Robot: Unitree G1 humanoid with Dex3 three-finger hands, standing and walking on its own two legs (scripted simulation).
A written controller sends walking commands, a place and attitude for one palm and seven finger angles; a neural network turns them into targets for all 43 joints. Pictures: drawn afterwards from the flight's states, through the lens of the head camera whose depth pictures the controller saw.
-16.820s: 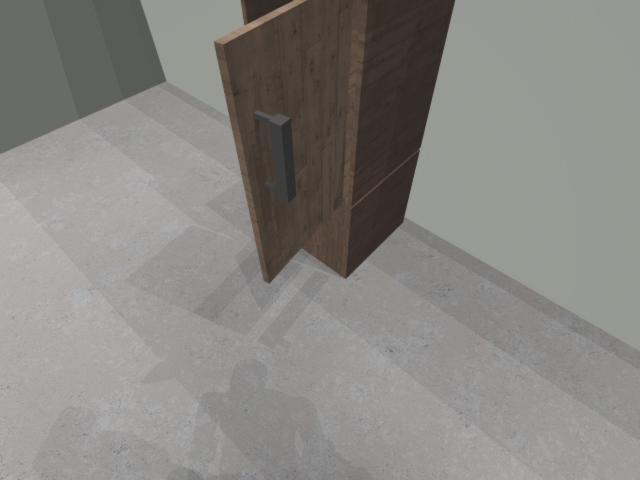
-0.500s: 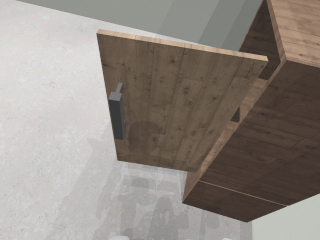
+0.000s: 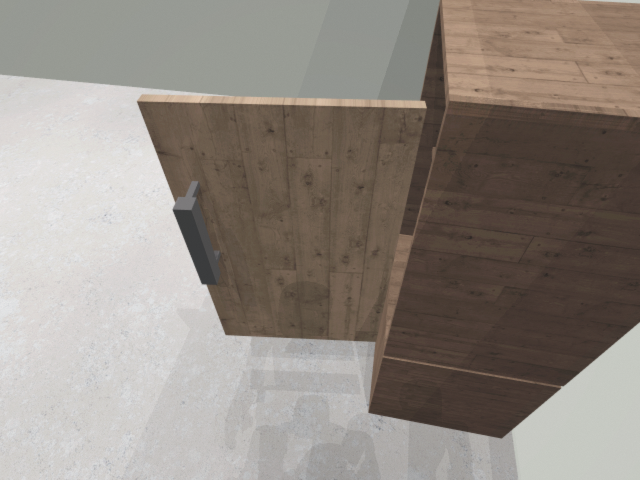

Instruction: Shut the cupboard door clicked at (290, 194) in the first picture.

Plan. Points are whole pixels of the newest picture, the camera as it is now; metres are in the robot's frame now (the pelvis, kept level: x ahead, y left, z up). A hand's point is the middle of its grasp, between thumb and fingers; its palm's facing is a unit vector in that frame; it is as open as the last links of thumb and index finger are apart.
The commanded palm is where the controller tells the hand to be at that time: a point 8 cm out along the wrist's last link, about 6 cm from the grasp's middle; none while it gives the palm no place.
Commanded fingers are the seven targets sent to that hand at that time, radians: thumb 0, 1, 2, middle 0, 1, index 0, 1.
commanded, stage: come to a stop and stand still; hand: left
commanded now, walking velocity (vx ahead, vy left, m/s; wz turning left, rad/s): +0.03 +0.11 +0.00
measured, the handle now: (203, 234) +0.46 +0.21 +0.03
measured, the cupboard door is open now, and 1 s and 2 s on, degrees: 98 98 98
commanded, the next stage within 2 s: look again from close up in 0.80 s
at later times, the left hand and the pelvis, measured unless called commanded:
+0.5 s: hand out of the picture +0.04 +0.26 -0.19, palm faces +0.01 -0.98 -0.22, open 7.4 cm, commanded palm none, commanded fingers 0.00 0.90 0.90 -0.20 -0.30 -0.20 -0.30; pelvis +0.02 +0.08 -0.02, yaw -1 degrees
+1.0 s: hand out of the picture +0.02 +0.26 -0.19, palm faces -0.05 -0.98 -0.20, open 7.3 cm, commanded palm none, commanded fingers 0.00 0.90 0.90 -0.20 -0.30 -0.20 -0.30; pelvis +0.01 +0.08 -0.01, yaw -2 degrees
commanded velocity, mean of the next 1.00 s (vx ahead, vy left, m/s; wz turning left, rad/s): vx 0.00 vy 0.01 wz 0.00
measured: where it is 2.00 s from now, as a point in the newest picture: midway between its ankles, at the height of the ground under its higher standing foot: outside the picture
